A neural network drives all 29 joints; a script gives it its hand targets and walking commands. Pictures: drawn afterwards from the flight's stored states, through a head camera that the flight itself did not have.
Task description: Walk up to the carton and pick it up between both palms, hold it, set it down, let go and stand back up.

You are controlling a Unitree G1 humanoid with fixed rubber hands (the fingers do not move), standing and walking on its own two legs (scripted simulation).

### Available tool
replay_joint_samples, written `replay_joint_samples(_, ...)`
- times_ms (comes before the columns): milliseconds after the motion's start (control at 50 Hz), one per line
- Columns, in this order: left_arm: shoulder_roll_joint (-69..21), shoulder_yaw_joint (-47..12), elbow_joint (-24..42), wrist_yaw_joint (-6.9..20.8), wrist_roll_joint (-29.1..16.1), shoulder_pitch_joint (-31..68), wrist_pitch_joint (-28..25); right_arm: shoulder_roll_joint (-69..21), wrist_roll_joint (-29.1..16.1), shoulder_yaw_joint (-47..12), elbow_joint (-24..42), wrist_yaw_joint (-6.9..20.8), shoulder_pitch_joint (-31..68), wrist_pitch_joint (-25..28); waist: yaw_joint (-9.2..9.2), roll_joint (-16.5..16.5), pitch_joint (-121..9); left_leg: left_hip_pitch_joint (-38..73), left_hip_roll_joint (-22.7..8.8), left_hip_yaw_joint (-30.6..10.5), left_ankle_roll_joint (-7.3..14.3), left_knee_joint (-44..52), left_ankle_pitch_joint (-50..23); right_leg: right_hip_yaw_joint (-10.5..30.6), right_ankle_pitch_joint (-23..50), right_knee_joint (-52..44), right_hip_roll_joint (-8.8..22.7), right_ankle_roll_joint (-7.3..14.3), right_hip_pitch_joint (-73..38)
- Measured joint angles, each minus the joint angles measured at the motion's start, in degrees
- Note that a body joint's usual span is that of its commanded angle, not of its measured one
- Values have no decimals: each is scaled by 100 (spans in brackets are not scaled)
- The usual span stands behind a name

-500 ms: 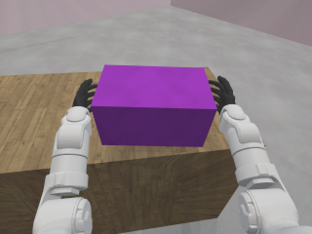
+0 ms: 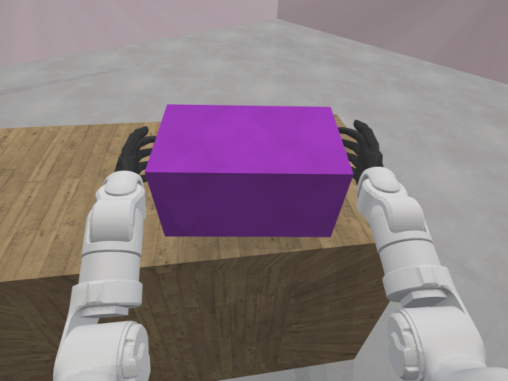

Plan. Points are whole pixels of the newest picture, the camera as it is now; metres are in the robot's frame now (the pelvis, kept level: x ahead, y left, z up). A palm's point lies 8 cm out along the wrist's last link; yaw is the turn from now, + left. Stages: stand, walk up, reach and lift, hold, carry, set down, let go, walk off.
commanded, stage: hold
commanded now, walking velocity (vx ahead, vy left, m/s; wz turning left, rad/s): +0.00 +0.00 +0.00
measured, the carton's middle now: (248, 170) +0.41 +0.00 +0.16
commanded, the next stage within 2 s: none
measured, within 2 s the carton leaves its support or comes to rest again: neither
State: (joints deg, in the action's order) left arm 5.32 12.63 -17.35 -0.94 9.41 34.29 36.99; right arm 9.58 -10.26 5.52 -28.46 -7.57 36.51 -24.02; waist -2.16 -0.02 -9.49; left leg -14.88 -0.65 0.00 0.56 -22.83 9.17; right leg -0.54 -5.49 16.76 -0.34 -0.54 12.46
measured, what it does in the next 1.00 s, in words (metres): stands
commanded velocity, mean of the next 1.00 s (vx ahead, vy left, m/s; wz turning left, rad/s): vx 0.00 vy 0.00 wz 0.00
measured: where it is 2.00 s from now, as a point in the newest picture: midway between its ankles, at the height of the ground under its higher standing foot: outside the picture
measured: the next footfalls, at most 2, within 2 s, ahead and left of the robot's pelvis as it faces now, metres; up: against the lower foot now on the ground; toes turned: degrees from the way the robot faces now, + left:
none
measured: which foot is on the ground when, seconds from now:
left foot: down 0.00-1.00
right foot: down 0.00-1.00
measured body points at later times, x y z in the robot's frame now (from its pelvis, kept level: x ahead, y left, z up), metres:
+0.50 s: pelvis +0.00 +0.00 +0.00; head -0.05 +0.01 +0.45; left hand +0.38 +0.19 +0.19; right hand +0.38 -0.18 +0.19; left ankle +0.03 +0.11 -0.75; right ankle +0.04 -0.13 -0.75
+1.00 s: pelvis +0.00 +0.00 +0.00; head -0.05 +0.01 +0.45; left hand +0.38 +0.19 +0.19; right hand +0.38 -0.18 +0.20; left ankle +0.03 +0.11 -0.75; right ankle +0.04 -0.13 -0.75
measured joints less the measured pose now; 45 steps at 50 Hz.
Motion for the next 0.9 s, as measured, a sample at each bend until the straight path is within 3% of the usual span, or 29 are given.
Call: replay_joint_samples(900, -16, 93, 176, 126, 156, -2, 220, -42, 0, 1, 157, 8, 0, -73, -6, -9, 13, 51, 1, 0, 0, 32, -4, 0, -6, -18, 0, 0, -45)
